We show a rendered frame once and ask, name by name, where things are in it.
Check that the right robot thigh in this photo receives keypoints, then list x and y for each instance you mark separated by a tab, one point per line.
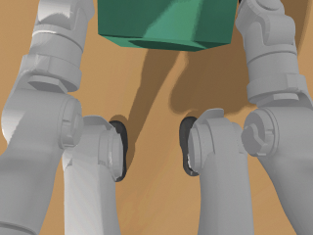
226	206

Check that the carton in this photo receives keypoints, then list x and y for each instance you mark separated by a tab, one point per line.
177	25

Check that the robot right upper arm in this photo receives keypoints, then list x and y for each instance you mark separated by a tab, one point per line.
282	140

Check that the robot left upper arm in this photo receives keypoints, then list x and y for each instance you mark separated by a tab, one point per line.
38	127

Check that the right robot forearm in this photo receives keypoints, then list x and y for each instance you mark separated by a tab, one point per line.
271	55

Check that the right robot foot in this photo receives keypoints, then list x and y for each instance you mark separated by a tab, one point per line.
184	132

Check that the left robot forearm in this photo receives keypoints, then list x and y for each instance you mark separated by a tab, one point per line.
58	39

